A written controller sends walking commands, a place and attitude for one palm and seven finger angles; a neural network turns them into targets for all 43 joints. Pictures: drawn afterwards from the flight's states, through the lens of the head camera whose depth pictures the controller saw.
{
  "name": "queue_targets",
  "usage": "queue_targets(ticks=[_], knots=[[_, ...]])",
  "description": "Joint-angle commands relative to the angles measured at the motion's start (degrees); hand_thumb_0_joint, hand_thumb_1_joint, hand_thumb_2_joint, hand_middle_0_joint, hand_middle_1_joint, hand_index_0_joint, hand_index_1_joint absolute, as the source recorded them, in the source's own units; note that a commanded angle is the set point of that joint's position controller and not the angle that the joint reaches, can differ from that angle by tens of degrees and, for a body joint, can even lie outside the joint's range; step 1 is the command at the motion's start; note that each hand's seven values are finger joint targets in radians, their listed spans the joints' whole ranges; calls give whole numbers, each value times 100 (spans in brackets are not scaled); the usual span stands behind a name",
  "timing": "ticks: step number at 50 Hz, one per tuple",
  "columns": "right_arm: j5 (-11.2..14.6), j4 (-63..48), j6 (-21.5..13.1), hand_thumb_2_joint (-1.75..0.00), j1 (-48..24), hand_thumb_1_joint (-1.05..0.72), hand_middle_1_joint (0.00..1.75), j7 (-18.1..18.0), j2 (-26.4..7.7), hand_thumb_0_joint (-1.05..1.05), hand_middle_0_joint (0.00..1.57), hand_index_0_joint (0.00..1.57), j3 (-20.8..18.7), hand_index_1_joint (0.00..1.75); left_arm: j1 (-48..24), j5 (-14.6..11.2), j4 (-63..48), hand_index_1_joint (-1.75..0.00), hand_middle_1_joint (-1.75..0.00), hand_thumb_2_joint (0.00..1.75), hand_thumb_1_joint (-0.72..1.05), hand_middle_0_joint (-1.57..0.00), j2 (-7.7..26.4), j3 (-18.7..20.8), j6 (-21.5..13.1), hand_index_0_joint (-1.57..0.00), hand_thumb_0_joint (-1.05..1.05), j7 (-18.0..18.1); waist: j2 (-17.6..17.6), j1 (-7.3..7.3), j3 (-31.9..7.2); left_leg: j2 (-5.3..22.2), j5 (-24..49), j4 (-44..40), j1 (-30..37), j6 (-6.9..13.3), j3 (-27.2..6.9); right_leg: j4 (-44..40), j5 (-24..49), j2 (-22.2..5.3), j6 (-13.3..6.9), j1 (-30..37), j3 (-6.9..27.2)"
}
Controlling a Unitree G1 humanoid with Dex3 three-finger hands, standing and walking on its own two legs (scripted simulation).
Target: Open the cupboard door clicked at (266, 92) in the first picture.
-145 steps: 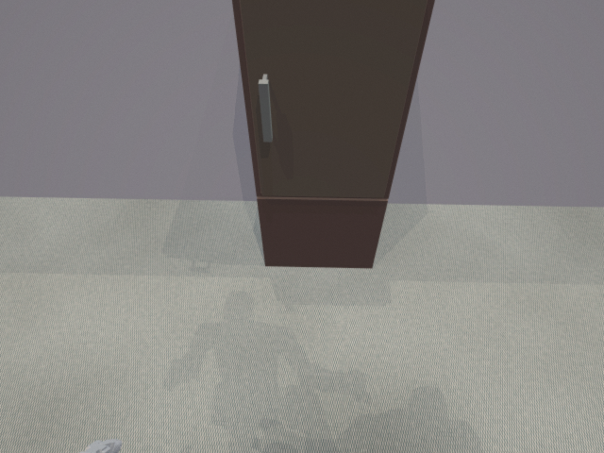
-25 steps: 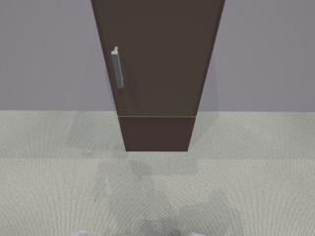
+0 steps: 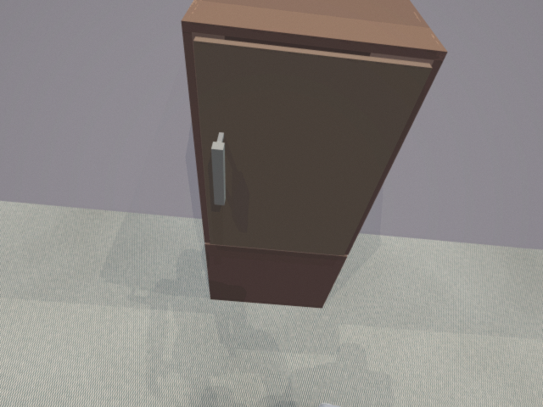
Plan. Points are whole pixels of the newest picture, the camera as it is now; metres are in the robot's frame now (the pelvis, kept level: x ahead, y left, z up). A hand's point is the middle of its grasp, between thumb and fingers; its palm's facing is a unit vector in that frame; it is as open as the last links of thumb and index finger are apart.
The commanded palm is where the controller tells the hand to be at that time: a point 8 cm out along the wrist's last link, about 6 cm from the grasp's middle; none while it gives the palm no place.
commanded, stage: come to a stop and stand still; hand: left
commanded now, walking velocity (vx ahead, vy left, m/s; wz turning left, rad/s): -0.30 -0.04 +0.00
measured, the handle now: (220, 169) +0.58 +0.15 -0.02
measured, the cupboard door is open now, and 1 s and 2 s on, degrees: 0 0 0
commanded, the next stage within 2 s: look again from close up in 0.76 s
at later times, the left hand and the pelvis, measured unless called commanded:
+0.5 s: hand out of the picture +0.07 +0.15 -0.18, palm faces +0.07 -0.97 -0.23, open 7.3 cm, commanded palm none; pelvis -0.01 -0.03 -0.01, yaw +0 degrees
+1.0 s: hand out of the picture -0.02 +0.14 -0.18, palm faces -0.01 -0.98 -0.19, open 7.4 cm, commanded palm none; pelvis +0.00 -0.02 -0.01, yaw +0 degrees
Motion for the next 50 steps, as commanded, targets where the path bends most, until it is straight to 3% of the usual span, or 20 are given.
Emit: queue_targets(ticks=[1,5,8,9,10,11,12,17,23,27,29,30,34,38,40,42,43,44,45,50], knots=[[49,-55,59,-90,257,-90,30,-92,-863,0,20,20,-245,30,117,2,-211,-30,-30,90,90,-20,146,16,42,-20,0,70,1078,-60,49,1504,4903,-85,467,330,-666,-859,-183,70,-5,225,-166],[5,-35,227,-90,230,-90,30,-81,-906,0,20,20,-396,30,-120,9,-400,-30,-30,90,90,-20,253,110,63,-20,0,99,1229,-128,317,1633,4479,172,219,421,-904,-1183,-466,69,-149,427,-153],[26,-100,284,-90,34,-90,30,-31,-893,0,20,20,-457,30,333,21,-316,-30,-30,90,90,-20,333,155,-31,-20,0,117,897,141,-77,1311,3227,920,63,107,-703,-2360,992,-51,-159,1229,-151],[64,-132,296,-90,209,-90,30,3,-694,0,20,20,-450,30,482,55,-282,-30,-30,90,90,-20,637,199,-110,-20,0,156,22,117,-435,839,1760,1688,-438,-179,-430,-2511,3191,-667,-311,1946,443],[96,-217,318,-90,402,-90,30,43,-431,0,20,20,-420,30,483,66,-287,-30,-30,90,90,-20,979,246,-158,-20,0,189,-850,10,-591,144,-1083,2524,-1347,-459,-146,-2412,5638,-1744,-889,2516,1332],[119,-251,408,-90,165,-90,30,9,-425,0,20,20,-423,30,623,17,-287,-30,-30,90,90,-20,967,229,-152,-20,0,192,-761,212,-761,-27,-2359,3456,-1412,-470,-597,-2550,6135,-2093,-1367,2374,1391],[99,-289,476,-90,27,-90,30,7,-441,0,20,20,-418,30,465,15,-296,-30,-30,90,90,-20,935,239,-151,-20,0,214,-1056,175,-816,11,-2349,4021,-1517,-486,-940,-2693,5474,-1996,-1478,2101,1487],[9,-359,604,-90,-194,-90,30,146,-560,0,20,20,-440,30,-338,45,-655,-30,-30,90,90,-20,834,248,-74,-20,0,256,-540,24,-310,142,-1308,4443,-1734,-621,-993,-3189,2133,-1483,-1265,1212,973],[22,-596,458,-90,-388,-90,30,238,-626,0,20,20,-345,30,-321,110,-748,-30,-30,90,90,-20,1061,305,-33,-20,0,151,-827,178,-124,85,-1316,2285,-1132,-501,-653,-3737,-544,-1258,-1145,1019,1219],[11,-300,319,-90,440,-90,30,189,-663,0,20,20,-228,30,-546,3,-711,-30,-30,90,90,-20,856,205,18,-20,0,85,-235,-209,-95,47,-536,73,374,-389,-646,-3356,-1617,-590,-527,171,706],[-92,-473,242,-90,143,-90,30,139,-1234,0,20,20,-260,30,-472,-71,-757,-30,-30,90,90,-20,393,99,23,-20,0,9,1328,-74,449,1347,-2397,-1356,-1024,86,-2467,-2155,-827,142,-148,393,-75],[-73,-566,223,-90,-350,-90,30,120,-1293,0,20,20,-284,30,-509,5,-698,-30,-30,90,90,-20,400,100,49,-20,0,-17,1767,34,654,1586,-2956,-1744,-1698,253,-2847,-1528,-562,165,-120,670,-82],[-38,-533,154,-90,-505,-90,30,29,-1160,0,20,20,-199,30,-57,52,-392,-30,-30,90,90,-20,344,80,14,-20,0,-104,1097,116,719,1252,-1223,-1414,-863,331,-2065,-429,-667,182,-133,168,156],[-41,-229,125,-90,15,-90,30,-14,-1133,0,20,20,-221,30,-199,-25,-361,-30,-30,90,90,-20,201,-27,-92,-20,0,-88,1068,-141,177,1291,1421,-636,353,459,-1785,-1543,-957,163,-78,366,12],[9,-108,131,-90,49,-90,30,-29,-1092,0,20,20,-229,30,76,-63,-190,-30,-30,90,90,-20,202,-35,-131,-20,0,-54,897,-26,32,1116,2387,-121,304,279,-1542,-2604,-90,209,-90,1081,-47],[87,-34,79,-90,165,-90,30,-19,-832,0,20,20,-179,30,512,-71,78,-30,-30,90,90,-20,429,-28,-215,-20,0,24,391,14,-326,735,1811,362,-381,-135,-1177,-3117,1521,-245,-258,2369,463],[127,-525,-7,-90,-686,-90,30,65,-973,0,20,20,-117,30,930,6,321,-30,-30,90,90,-20,603,-116,-252,-20,0,316,412,264,331,486,1081,1232,-709,-419,-773,-3096,3325,-616,-320,1606,816],[94,-497,127,-90,-232,-90,30,125,-567,0,20,20,-48,30,536,-23,114,-30,-30,90,90,-20,748,-170,-335,-20,0,242,-8,-148,76,244,-699,1066,-693,-385,-799,-3215,1073,-704,-559,1395,910],[11,-425,188,-90,-59,-90,30,193,-568,0,20,20,-49,30,323,-7,72,-30,-30,90,90,-20,702,-120,-402,-20,0,199,-383,-147,-207,215,-688,1176,-534,-352,-743,-3167,302,-560,-651,1307,870],[12,-284,52,-90,330,-90,30,129,-614,0,20,20,-3,30,269,-41,46,-30,-30,90,90,-20,417,-161,-420,-20,0,156,580,-155,-164,493,954,619,-517,-218,-1023,-2402,1246,-188,-554,1557,442]])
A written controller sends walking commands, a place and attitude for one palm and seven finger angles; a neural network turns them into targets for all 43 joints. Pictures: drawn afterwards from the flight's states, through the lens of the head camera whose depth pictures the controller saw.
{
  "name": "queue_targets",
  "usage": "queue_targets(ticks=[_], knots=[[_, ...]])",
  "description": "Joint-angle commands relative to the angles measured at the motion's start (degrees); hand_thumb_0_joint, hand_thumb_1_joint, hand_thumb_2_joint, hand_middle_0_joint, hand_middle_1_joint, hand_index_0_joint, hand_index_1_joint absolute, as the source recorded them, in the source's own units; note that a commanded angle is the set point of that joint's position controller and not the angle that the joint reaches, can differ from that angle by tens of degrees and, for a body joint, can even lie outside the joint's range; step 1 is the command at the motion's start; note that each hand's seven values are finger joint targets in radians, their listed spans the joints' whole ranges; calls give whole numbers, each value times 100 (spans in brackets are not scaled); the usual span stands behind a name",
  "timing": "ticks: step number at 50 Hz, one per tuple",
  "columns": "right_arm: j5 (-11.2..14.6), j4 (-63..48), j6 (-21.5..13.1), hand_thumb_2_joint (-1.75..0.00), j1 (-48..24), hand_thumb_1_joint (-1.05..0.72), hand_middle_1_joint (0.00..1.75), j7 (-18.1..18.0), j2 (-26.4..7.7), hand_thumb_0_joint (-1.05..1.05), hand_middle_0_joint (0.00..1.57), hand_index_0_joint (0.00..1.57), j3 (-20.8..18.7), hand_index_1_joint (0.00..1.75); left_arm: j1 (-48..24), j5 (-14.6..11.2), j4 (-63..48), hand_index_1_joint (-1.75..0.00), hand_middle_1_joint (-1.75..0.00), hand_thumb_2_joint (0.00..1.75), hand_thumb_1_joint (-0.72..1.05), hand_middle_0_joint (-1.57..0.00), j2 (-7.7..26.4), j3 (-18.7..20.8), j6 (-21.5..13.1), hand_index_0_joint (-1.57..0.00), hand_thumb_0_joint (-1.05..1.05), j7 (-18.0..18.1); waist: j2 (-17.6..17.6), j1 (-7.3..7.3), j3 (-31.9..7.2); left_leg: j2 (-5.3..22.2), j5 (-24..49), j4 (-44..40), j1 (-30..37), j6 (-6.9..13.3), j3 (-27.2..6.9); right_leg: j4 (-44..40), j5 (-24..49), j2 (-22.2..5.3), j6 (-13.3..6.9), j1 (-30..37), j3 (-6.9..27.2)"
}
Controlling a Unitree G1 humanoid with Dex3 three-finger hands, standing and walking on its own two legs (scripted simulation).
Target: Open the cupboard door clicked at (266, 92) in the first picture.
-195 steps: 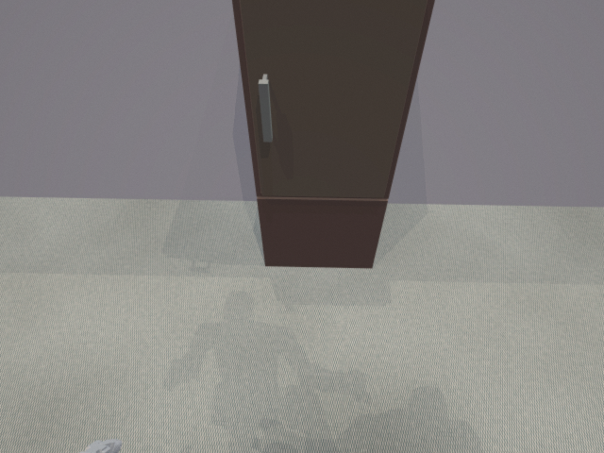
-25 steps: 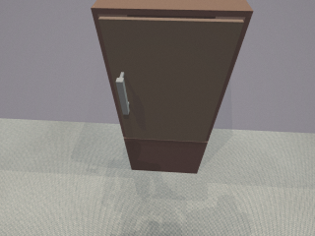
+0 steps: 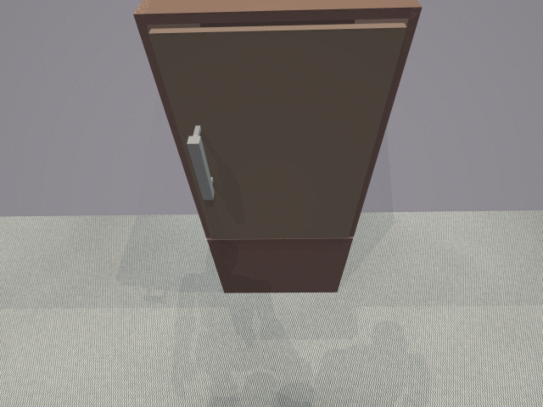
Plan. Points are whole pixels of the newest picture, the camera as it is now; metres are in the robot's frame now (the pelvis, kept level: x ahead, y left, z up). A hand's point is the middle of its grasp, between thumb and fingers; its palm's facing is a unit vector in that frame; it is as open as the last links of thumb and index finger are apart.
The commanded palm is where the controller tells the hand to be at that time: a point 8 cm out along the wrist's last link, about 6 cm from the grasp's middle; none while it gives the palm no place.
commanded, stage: look again from close up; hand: left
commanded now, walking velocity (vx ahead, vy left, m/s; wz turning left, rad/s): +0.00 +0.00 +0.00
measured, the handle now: (203, 164) +0.58 +0.17 -0.01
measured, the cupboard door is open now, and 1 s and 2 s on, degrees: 0 0 0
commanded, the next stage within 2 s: raise the hand with hooked fingers in 0.34 s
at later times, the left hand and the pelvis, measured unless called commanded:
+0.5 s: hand out of the picture +0.07 +0.18 -0.15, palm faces +0.12 -0.97 -0.21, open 7.3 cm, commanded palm +0.11 +0.23 -0.07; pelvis +0.01 +0.00 +0.00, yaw -1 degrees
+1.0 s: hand (133, 404) +0.14 +0.21 -0.05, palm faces +0.06 -1.00 -0.04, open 9.4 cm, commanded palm +0.14 +0.26 -0.04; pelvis -0.06 +0.00 -0.10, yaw +2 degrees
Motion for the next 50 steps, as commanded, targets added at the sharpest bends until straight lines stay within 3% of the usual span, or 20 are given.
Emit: queue_targets(ticks=[1,10,21,22,23,24,25,26,27,28,29,30,31,34,35,38,40,45,48,50], knots=[[22,-205,-202,-90,434,-90,30,-43,-351,0,20,20,-5,30,204,-4,-269,-30,-30,90,90,-20,731,160,-157,-20,0,46,-147,77,-185,334,1708,-419,-7,261,-304,-205,1699,-603,-232,286,535],[30,-85,-157,-90,272,-90,30,-78,-330,0,20,20,-1,30,153,7,-325,-30,-30,90,90,-20,785,172,-78,-20,0,55,-580,130,377,244,1234,-707,-85,231,-247,-453,1575,-653,-179,111,633],[31,-39,-183,-90,64,-90,30,-92,-608,0,20,20,-34,30,-16,1,-468,-30,-30,90,90,-20,1047,242,-70,-20,0,35,-391,172,-7,305,1637,-781,185,221,-229,-398,2117,-683,-195,443,629],[106,-438,-145,-90,-650,-90,30,-42,-771,0,20,20,-107,30,633,14,-197,-30,-30,90,90,-20,1087,271,-105,-20,0,266,-1375,508,413,297,1231,644,-603,40,81,-570,5024,-1106,188,448,1144],[373,-2329,-1121,-90,-540,-90,30,-283,-1665,0,20,20,-216,30,-3990,-1088,-8969,-32,-32,89,88,-20,2349,896,-1466,-20,0,136,-15,-286,-2519,-280,2252,-388,756,333,-26,21,4217,-648,-106,973,804],[210,-1959,-1562,-90,-723,-90,30,-498,-1194,0,20,20,-188,30,-1041,-588,-7301,-33,-33,88,85,-20,2044,1034,-1192,-20,0,337,1233,255,-2645,-98,3444,-561,1315,365,-8,332,2773,-231,-189,802,449],[357,-2049,-1698,-90,-817,-90,30,-433,-950,0,20,20,-192,30,452,-877,-6471,-34,-34,87,83,-21,624,305,-467,-21,0,437,1172,187,-1598,-27,3576,-479,783,128,-218,266,1514,-204,-101,103,11],[388,-1941,-1750,-90,-695,-90,30,-389,-1079,0,20,20,-231,30,-5,-985,-6334,-36,-36,86,81,-21,317,215,-515,-21,0,338,177,-82,-782,-49,3158,-153,384,174,-190,134,1710,-185,2,-396,-112],[294,-2225,-1809,-90,-781,-90,30,-362,-1258,0,20,20,-374,30,-385,-1017,-6392,-37,-37,85,78,-21,770,693,-809,-21,0,239,-370,-165,-346,-154,2498,150,-140,198,-258,230,1755,-185,49,-832,-163],[170,-2307,-1803,-90,-669,-90,30,-334,-1321,0,20,20,-459,30,-63,-1010,-6045,-39,-39,84,76,-21,899,1025,-1153,-21,0,61,-1053,-141,-605,-210,2092,416,-550,193,-211,423,1595,-166,97,-1106,-256],[125,-2501,-1800,-90,-762,-90,30,-277,-1243,0,20,20,-498,30,738,-1103,-5481,-40,-40,83,74,-21,517,1019,-1511,-21,0,-219,-1460,92,-529,-234,1727,640,-1133,141,-210,739,1300,-124,106,-1372,-327],[150,-2708,-1842,-90,-864,-90,30,-165,-1218,0,20,20,-520,30,1278,-1156,-5097,-42,-42,82,71,-21,338,968,-1881,-21,0,-577,-1126,310,-588,-327,1606,920,-1501,85,-158,1085,1340,-145,52,-1460,-259],[122,-2864,-1836,-90,-928,-90,30,-64,-1172,0,20,20,-526,30,1464,-1264,-5078,-43,-43,81,69,-22,245,1008,-2333,-22,0,-916,-1301,447,-897,-350,1498,1196,-1850,31,-125,1487,1306,-117,25,-1597,-274],[127,-3338,-1869,-90,-1181,-90,30,151,-1251,0,20,20,-611,30,1216,-1507,-5227,-48,-48,78,62,-22,576,1204,-3669,-22,0,-2025,-1098,487,-1365,-465,839,2125,-2937,-17,-19,2316,947,-157,-30,-2149,71],[166,-3504,-1824,-90,-1092,-90,30,193,-1297,0,20,20,-640,30,1152,-1562,-5122,-50,-50,77,60,-22,873,1452,-3792,-22,0,-2321,-784,563,-1438,-482,763,2331,-3107,2,-6,2494,768,-185,-103,-2246,238],[286,-4236,-1681,-90,-1294,-90,30,93,-1374,0,20,20,-579,30,446,-1893,-5983,-54,-54,74,53,-23,1150,1606,-3299,-23,0,-2538,-586,541,-1898,-540,-16,2570,-3506,116,120,2394,-582,-205,-28,-2440,521],[292,-4445,-1605,-90,-1213,-90,30,-7,-1385,0,20,20,-499,30,-402,-1974,-6817,-57,-57,72,48,-23,1293,1581,-3038,-23,0,-2361,-439,340,-1877,-464,-423,2695,-3605,186,-26,2371,-1345,-131,-8,-2863,559],[213,-4324,-1542,-90,-802,-90,30,-197,-1336,0,20,20,-315,30,-1355,-1655,-8390,-64,-64,67,36,-24,1493,1328,-3047,-24,0,-1833,119,-64,-2121,-246,-375,2821,-3262,283,-343,2525,-1069,10,-44,-3217,366],[237,-4099,-1617,-90,-753,-90,30,-254,-1336,0,20,20,-230,30,-1138,-1541,-7980,-69,-69,64,29,-24,1373,1107,-2856,-24,0,-1919,385,-128,-2050,-235,-422,2734,-3184,257,-449,2559,-977,30,-49,-3366,169],[258,-4000,-1621,-90,-758,-90,30,-292,-1372,0,20,20,-202,30,-938,-1638,-7378,-72,-72,62,25,-25,1515,1320,-2530,-25,0,-2073,69,-71,-1988,-243,-429,2690,-3349,244,-510,2523,-998,67,-43,-3243,100]])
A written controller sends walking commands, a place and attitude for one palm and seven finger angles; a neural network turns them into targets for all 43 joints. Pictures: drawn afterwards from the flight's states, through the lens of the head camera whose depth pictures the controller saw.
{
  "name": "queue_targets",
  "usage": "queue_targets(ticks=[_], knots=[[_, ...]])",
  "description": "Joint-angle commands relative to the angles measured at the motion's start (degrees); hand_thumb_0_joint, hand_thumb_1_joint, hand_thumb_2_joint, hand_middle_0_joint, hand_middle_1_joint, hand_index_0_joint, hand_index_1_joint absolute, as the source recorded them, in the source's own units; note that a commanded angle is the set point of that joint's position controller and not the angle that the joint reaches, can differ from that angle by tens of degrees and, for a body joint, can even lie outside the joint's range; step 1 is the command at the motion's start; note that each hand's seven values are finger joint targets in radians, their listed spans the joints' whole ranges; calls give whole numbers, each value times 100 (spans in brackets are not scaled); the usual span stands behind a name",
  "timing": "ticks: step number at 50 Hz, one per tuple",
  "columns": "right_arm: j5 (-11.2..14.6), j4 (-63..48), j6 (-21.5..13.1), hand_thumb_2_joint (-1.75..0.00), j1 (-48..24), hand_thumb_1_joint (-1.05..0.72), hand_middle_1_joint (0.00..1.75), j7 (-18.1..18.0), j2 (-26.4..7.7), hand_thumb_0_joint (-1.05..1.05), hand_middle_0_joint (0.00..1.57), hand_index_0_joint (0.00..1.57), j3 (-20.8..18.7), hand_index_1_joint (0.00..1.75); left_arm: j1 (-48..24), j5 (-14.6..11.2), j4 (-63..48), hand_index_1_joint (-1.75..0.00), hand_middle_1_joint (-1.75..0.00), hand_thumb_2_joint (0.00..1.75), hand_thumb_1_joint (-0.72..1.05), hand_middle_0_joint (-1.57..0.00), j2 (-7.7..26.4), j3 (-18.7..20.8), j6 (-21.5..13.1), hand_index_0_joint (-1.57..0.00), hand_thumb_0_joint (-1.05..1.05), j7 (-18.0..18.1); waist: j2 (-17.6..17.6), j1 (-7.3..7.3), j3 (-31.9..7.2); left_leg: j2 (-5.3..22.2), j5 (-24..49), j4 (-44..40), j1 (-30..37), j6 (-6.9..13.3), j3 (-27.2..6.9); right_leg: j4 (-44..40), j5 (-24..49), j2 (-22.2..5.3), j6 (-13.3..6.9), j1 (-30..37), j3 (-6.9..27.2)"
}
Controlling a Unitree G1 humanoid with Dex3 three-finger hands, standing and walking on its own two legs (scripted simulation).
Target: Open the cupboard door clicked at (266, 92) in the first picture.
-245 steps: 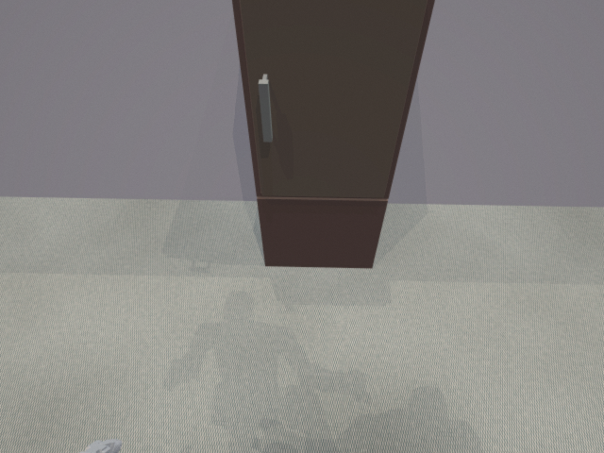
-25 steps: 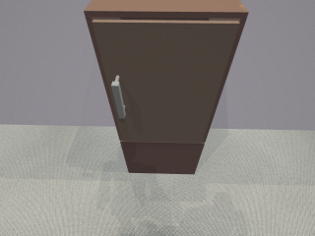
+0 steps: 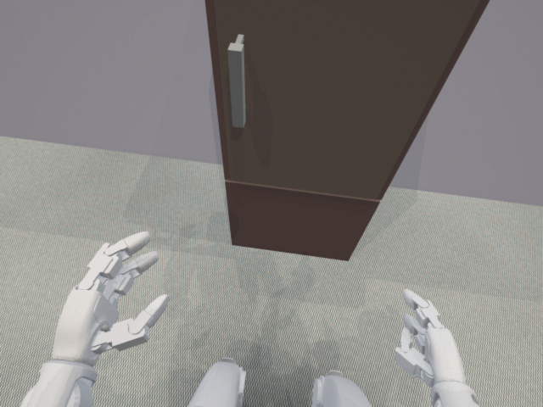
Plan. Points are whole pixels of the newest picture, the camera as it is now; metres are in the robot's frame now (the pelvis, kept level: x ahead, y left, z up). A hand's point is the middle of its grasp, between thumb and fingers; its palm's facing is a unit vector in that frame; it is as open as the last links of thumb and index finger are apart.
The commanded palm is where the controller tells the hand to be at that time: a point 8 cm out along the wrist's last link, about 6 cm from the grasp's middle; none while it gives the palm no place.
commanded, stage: raise the hand with hooked fingers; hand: left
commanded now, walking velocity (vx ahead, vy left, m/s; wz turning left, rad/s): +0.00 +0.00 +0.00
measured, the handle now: (239, 83) +0.65 +0.14 +0.09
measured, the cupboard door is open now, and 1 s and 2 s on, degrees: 0 0 0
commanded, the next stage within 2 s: move the hooked fingers beside the handle in 1.54 s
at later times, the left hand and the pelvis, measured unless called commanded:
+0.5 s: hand (119, 266) +0.27 +0.23 +0.07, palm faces -0.03 -1.00 -0.05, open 12.4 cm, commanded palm +0.25 +0.30 +0.08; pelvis +0.01 +0.02 +0.02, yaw -1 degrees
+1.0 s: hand (94, 219) +0.32 +0.28 +0.09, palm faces -0.01 -1.00 -0.05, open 14.0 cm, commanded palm +0.29 +0.33 +0.10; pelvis +0.03 +0.01 +0.04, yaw -1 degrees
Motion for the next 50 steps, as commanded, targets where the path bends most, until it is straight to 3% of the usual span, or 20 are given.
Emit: queue_targets(ticks=[1,3,4,5,6,8,10,11,13,17,23,25,28,32,35,41,43,47,50], knots=[[110,-541,-290,-90,146,-90,30,-130,-860,0,20,20,-302,30,-998,-134,-942,-74,-74,61,22,-25,851,378,31,-25,0,-253,371,-411,-1134,-168,727,-1422,719,180,-55,-1410,167,266,1,743,423],[141,-578,-279,-90,80,-90,30,-139,-838,0,20,20,-306,30,-785,-254,-858,-76,-76,59,18,-25,967,639,322,-25,0,-302,336,-250,-1365,-207,741,-1567,717,168,-18,-1536,87,217,19,1066,447],[151,-606,-258,-90,63,-90,30,-143,-808,0,20,20,-306,30,-645,-299,-729,-78,-78,58,15,-25,963,730,460,-25,0,-287,224,-205,-1289,-213,770,-1645,715,168,-6,-1611,84,217,31,1130,427],[141,-601,-244,-90,15,-90,30,-146,-805,0,20,20,-290,30,-599,-374,-612,-80,-80,57,13,-25,1078,919,536,-25,0,-289,216,-106,-1303,-219,881,-1704,745,155,-32,-1595,149,237,-3,1254,394],[130,-653,-239,-90,31,-90,30,-132,-791,0,20,20,-274,30,-672,-377,-794,-81,-81,56,11,-26,1084,928,541,-26,0,-265,225,-94,-1394,-225,971,-1754,777,155,-12,-1594,228,210,13,1328,379],[111,-599,-257,-90,84,-90,30,-128,-754,0,20,20,-294,30,-725,-419,-792,-84,-84,54,6,-26,1112,1055,449,-26,0,-165,-4,-118,-1412,-217,1024,-1745,740,161,14,-1653,202,192,46,1392,417],[78,-558,-286,-90,100,-90,30,-122,-778,0,20,20,-281,30,-820,-425,-665,-87,-87,52,1,-26,1099,1037,293,-26,0,-127,55,-129,-1120,-203,993,-1809,718,145,-32,-1593,188,229,0,1217,332],[86,-531,-308,-90,157,-90,30,-116,-809,0,20,20,-298,30,-925,-409,-704,-88,-88,51,-1,-27,1068,976,185,-27,0,-138,19,-196,-1134,-196,956,-1811,782,155,-18,-1602,178,222,18,1137,335],[82,-495,-362,-90,259,-90,30,-103,-860,0,20,20,-308,30,-977,-379,-782,-92,-92,49,-6,-27,1057,903,21,-27,0,-154,274,-226,-1211,-195,967,-1863,943,145,-22,-1548,271,213,0,1069,290],[105,-465,-367,-90,387,-90,30,-112,-961,0,20,20,-347,30,-1066,-374,-616,-98,-98,45,-15,-27,1219,1002,-14,-27,0,-262,275,-253,-1213,-186,1072,-1939,1055,137,-30,-1557,422,220,-8,1100,256],[112,-477,-316,-90,490,-90,30,-132,-991,0,20,20,-351,30,-1219,-427,-645,-107,-107,39,-29,-29,1403,1196,105,-29,0,-303,551,-225,-1324,-170,1601,-2057,1453,92,-40,-1569,944,249,-18,1267,193],[97,-446,-274,-90,514,-90,30,-141,-1002,0,20,20,-340,30,-1391,-462,-550,-110,-110,37,-34,-29,1561,1345,137,-29,0,-322,491,-237,-1290,-180,1714,-2023,1432,97,-33,-1582,1080,269,-31,1361,201],[110,-475,-229,-90,522,-90,30,-118,-995,0,20,20,-323,30,-1396,-472,-445,-114,-114,34,-41,-29,1506,1324,184,-29,0,-407,623,-245,-1306,-160,2051,-2059,1609,58,-24,-1590,1378,268,-23,1401,171],[122,-479,-168,-90,556,-90,30,-116,-1026,0,20,20,-301,30,-1749,-511,-175,-120,-120,30,-50,-30,1631,1395,318,-30,0,-613,538,-288,-1317,-152,2183,-2042,1662,50,-21,-1623,1557,296,-13,1463,182],[118,-466,-140,-90,567,-90,30,-139,-1060,0,20,20,-264,30,-2029,-584,83,-120,-120,30,-50,-30,1821,1544,403,-30,0,-764,457,-306,-1239,-165,2168,-2029,1593,78,-14,-1675,1629,322,-31,1542,206],[113,-401,-124,-90,602,-90,30,-142,-1061,0,20,20,-251,30,-2386,-670,258,-120,-120,30,-50,-30,2088,1798,402,-30,0,-1022,540,-270,-1647,-154,2708,-1998,1859,80,11,-1676,2090,313,-21,1779,245],[124,-385,-115,-90,572,-90,30,-138,-1065,0,20,20,-250,30,-2520,-673,395,-120,-120,30,-50,-30,2142,1826,426,-30,0,-1072,663,-272,-1533,-154,2598,-2051,1850,69,7,-1714,1976,305,-19,1721,245],[135,-373,-64,-90,615,-90,30,-157,-1103,0,20,20,-249,30,-2751,-728,779,-120,-120,30,-50,-30,2362,2013,500,-30,0,-1197,372,-295,-1488,-168,2386,-2109,1728,100,45,-1824,1891,302,-3,1853,276],[131,-363,-50,-90,629,-90,30,-178,-1126,0,20,20,-243,30,-2950,-798,940,-120,-120,30,-50,-30,2541,2158,476,-30,0,-1287,400,-260,-1507,-178,2373,-2123,1687,122,64,-1879,1920,303,-26,2004,342]])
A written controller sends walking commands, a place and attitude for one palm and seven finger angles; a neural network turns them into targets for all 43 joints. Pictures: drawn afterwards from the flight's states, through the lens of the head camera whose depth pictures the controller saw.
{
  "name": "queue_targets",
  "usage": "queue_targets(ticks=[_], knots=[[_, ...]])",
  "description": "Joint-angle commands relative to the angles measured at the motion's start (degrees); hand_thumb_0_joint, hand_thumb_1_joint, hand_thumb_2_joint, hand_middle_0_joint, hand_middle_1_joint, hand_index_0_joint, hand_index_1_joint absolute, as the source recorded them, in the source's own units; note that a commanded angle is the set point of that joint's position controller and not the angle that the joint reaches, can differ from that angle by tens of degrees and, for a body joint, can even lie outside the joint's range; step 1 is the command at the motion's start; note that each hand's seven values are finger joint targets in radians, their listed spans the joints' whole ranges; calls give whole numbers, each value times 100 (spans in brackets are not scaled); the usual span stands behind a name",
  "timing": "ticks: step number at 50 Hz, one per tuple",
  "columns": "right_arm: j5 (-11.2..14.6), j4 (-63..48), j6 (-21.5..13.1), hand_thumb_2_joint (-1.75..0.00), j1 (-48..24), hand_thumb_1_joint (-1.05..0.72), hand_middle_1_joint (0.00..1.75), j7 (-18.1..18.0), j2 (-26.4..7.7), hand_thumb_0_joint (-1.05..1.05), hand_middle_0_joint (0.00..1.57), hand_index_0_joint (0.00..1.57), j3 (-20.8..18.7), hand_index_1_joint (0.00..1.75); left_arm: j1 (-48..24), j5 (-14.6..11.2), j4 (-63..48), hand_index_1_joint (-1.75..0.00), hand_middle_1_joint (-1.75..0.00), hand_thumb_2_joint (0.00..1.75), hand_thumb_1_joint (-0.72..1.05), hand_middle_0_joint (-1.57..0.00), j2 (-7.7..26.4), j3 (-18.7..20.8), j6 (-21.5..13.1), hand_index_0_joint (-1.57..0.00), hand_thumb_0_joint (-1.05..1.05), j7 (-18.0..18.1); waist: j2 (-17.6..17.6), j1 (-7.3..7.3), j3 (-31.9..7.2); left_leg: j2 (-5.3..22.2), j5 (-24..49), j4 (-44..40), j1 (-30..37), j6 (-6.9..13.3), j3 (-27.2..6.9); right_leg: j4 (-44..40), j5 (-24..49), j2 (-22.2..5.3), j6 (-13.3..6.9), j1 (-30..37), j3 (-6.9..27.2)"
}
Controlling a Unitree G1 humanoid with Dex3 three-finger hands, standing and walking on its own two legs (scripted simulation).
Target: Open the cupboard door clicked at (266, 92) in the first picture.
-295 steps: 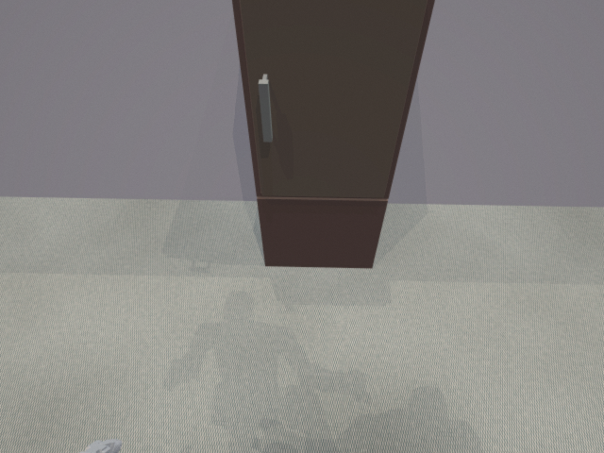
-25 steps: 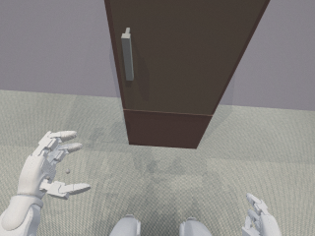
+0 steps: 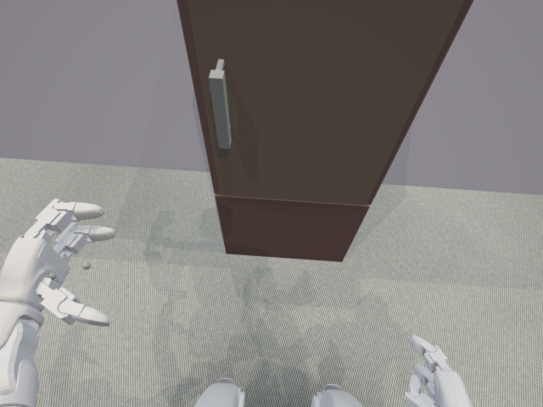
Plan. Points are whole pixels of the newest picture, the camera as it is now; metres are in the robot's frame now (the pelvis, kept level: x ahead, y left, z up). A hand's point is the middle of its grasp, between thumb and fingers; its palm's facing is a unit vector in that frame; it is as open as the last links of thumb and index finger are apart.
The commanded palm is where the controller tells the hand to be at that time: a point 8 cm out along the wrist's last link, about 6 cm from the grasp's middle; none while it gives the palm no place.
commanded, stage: raise the hand with hooked fingers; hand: left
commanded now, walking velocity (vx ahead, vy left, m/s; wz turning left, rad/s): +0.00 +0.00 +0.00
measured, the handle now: (222, 106) +0.62 +0.13 +0.05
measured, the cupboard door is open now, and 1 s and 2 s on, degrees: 0 0 0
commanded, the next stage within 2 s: move the hooked fingers beside the handle in 0.54 s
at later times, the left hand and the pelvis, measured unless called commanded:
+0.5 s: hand (89, 261) +0.29 +0.26 +0.06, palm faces +0.00 -1.00 -0.03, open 14.0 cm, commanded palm +0.26 +0.31 +0.06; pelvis +0.00 +0.00 +0.00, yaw -1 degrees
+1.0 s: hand (117, 225) +0.35 +0.25 +0.05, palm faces -0.03 -1.00 +0.00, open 14.0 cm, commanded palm +0.33 +0.30 +0.06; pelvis +0.00 +0.00 +0.00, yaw -1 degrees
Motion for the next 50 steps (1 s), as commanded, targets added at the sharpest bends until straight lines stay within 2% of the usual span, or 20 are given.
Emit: queue_targets(ticks=[1,2,5,7,10,13,14,16,17,20,24,26,31,35,36,39,44,46,48,50], knots=[[53,-735,-282,-90,69,-90,30,-89,-911,0,20,20,-406,30,-1138,-205,-893,-120,-120,30,-50,-30,1571,760,-395,-30,0,-130,354,-10,-1643,-173,2121,-970,919,-2,-84,-667,1600,256,-170,1201,207],[51,-732,-275,-90,85,-90,30,-90,-914,0,20,20,-405,30,-1182,-215,-809,-120,-120,30,-50,-30,1615,806,-399,-30,0,-152,357,4,-1667,-175,2111,-983,918,-1,-72,-686,1599,250,-166,1245,221],[61,-769,-268,-90,126,-90,30,-68,-934,0,20,20,-422,30,-948,-253,-526,-120,-120,30,-50,-30,1336,584,-388,-30,0,-263,131,-23,-1466,-178,2076,-976,813,21,-68,-730,1599,271,-176,1205,225],[61,-769,-263,-90,129,-90,30,-35,-928,0,20,20,-441,30,-992,-221,-653,-120,-120,30,-50,-30,1439,637,-419,-30,0,-269,389,2,-1580,-177,2110,-1029,936,9,-56,-721,1616,251,-169,1196,216],[30,-796,-250,-90,155,-90,30,-15,-941,0,20,20,-460,30,-945,-222,-754,-120,-120,30,-50,-30,1631,820,-486,-30,0,-178,328,43,-1613,-176,2234,-1011,915,19,-51,-702,1727,270,-180,1283,233],[49,-805,-209,-90,115,-90,30,-8,-909,0,20,20,-444,30,-980,-238,-602,-120,-120,30,-50,-30,1504,800,-530,-30,0,-121,234,3,-1393,-186,1892,-1057,731,10,-23,-769,1435,250,-148,1211,252],[58,-808,-214,-90,94,-90,30,-12,-908,0,20,20,-448,30,-1043,-216,-671,-120,-120,30,-50,-30,1495,763,-567,-30,0,-99,389,6,-1380,-182,1815,-1089,778,7,-35,-775,1320,241,-157,1140,247],[45,-801,-205,-90,126,-90,30,-26,-906,0,20,20,-454,30,-1128,-187,-773,-120,-120,30,-50,-30,1576,802,-620,-30,0,-74,389,-4,-1572,-180,1907,-1072,880,27,-25,-763,1422,252,-157,1237,277],[52,-806,-210,-90,121,-90,30,-28,-895,0,20,20,-445,30,-1092,-152,-784,-120,-120,30,-50,-30,1565,757,-625,-30,0,-76,551,2,-1584,-179,1894,-1086,906,16,-20,-756,1396,243,-158,1217,275],[41,-789,-210,-90,135,-90,30,-48,-906,0,20,20,-434,30,-1064,-187,-684,-120,-120,30,-50,-30,1500,714,-610,-30,0,-110,309,-54,-1465,-164,1909,-1071,878,32,-50,-759,1438,274,-156,1152,246],[71,-797,-209,-90,69,-90,30,-71,-901,0,20,20,-412,30,-1182,-188,-617,-120,-120,30,-50,-30,1462,667,-583,-30,0,-152,336,-53,-1381,-168,1658,-1142,832,20,-80,-805,1178,245,-154,1099,233],[48,-789,-226,-90,89,-90,30,-76,-895,0,20,20,-404,30,-1214,-175,-714,-120,-120,30,-50,-30,1538,715,-599,-30,0,-150,458,-29,-1535,-168,1815,-1123,952,17,-83,-766,1315,251,-164,1137,234],[49,-785,-229,-90,76,-90,30,-80,-897,0,20,20,-381,30,-1148,-212,-465,-120,-120,30,-50,-30,1428,663,-519,-30,0,-220,234,-60,-1387,-171,1731,-1075,791,16,-72,-770,1293,256,-151,1111,235],[39,-684,-259,-90,101,-90,30,-127,-918,0,20,20,-384,30,-2040,-142,-597,-120,-120,30,-50,-30,1356,416,-556,-30,0,-175,397,-219,-1402,-157,1646,-1001,879,17,-123,-720,1189,260,-164,833,233],[41,-629,-252,-90,163,-90,30,-144,-926,0,20,20,-397,30,-2170,-90,-513,-120,-120,30,-50,-30,1492,511,-566,-30,0,-151,361,-224,-1511,-145,1649,-989,898,11,-128,-720,1183,252,-151,834,251],[51,-585,-248,-90,163,-90,30,-161,-928,0,20,20,-387,30,-2529,28,-345,-120,-120,30,-50,-30,1412,316,-572,-30,0,-106,433,-244,-1533,-139,1605,-1012,919,-2,-171,-684,1100,222,-162,731,227],[40,-562,-153,-90,233,-90,30,-127,-905,0,20,20,-387,30,-2759,144,-80,-120,-120,30,-50,-30,1421,288,-457,-30,0,34,573,-173,-1773,-133,1944,-1022,1041,-39,-163,-623,1372,208,-171,805,200],[34,-551,-65,-90,301,-90,30,-109,-933,0,20,20,-387,30,-2826,199,193,-120,-120,30,-50,-30,1660,498,-416,-30,0,134,266,-163,-1819,-124,2007,-985,888,-18,-143,-605,1490,231,-155,927,225],[29,-559,-10,-90,311,-90,30,-77,-902,0,20,20,-397,30,-2994,241,215,-120,-120,30,-50,-30,1508,374,-425,-30,0,207,461,-163,-1847,-119,2053,-1003,946,-36,-115,-603,1528,211,-154,887,219],[17,-563,56,-90,395,-90,30,-48,-924,0,20,20,-414,30,-2943,275,332,-120,-120,30,-50,-30,1656,500,-457,-30,0,284,387,-126,-1932,-110,2267,-982,960,-36,-125,-579,1680,239,-172,975,219]])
